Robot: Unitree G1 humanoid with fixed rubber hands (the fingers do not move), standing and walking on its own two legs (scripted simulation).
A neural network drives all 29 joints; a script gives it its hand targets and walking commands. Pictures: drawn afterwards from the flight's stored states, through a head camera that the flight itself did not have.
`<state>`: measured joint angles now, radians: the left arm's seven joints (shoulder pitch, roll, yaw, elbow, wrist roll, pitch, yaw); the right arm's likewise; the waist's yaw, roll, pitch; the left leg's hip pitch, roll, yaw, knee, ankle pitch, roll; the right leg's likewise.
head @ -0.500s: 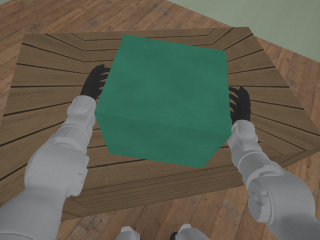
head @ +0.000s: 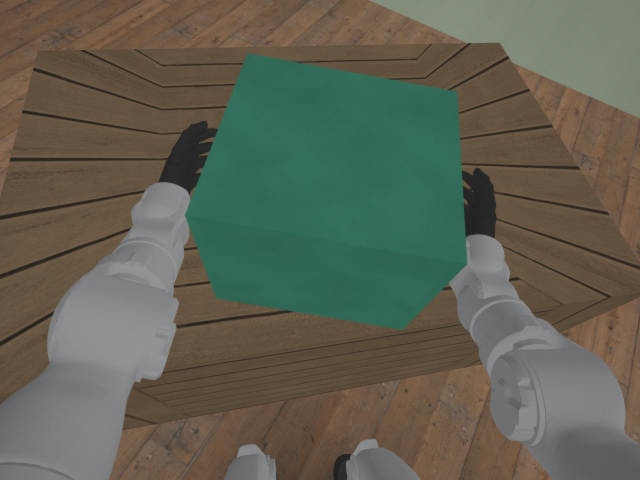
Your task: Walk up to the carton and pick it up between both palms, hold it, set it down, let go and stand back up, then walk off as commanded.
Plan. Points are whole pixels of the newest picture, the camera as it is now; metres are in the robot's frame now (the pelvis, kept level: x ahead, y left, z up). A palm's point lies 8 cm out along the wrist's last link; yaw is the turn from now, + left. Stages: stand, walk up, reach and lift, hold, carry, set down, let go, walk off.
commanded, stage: reach and lift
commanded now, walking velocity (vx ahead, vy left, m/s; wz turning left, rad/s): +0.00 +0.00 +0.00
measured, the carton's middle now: (330, 200) +0.49 -0.04 -0.01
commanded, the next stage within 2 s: none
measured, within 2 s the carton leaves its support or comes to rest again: leaves its support in 0.92 s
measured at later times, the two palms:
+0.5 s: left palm (178, 182) +0.50 +0.16 +0.04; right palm (471, 231) +0.41 -0.21 +0.04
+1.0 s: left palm (172, 193) +0.47 +0.16 +0.06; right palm (474, 243) +0.39 -0.21 +0.03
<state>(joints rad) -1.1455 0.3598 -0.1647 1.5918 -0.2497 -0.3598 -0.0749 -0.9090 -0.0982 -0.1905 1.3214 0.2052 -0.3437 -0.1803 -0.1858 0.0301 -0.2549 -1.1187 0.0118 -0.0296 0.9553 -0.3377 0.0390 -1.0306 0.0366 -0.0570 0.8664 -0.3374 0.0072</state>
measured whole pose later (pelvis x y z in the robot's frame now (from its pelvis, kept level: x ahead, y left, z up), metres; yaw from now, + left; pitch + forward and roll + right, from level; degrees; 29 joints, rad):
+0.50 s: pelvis +0.00 +0.01 +0.00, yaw +0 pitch +28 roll -5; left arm -1.15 0.35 0.01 1.64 -0.09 -0.43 -0.08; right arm -0.90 -0.07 -0.40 1.31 -0.01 -0.42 -0.13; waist -0.18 0.05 -0.22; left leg -1.09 0.01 -0.04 0.94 -0.34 0.04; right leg -0.99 0.03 -0.06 0.83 -0.32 0.02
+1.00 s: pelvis +0.01 +0.01 +0.03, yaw -1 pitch +25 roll -5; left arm -1.06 0.29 0.08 1.72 -0.03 -0.63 -0.04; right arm -0.80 -0.08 -0.48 1.36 -0.18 -0.64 -0.12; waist -0.09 0.10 -0.17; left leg -0.91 0.02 -0.02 0.75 -0.27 0.04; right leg -0.81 0.04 -0.05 0.61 -0.23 0.01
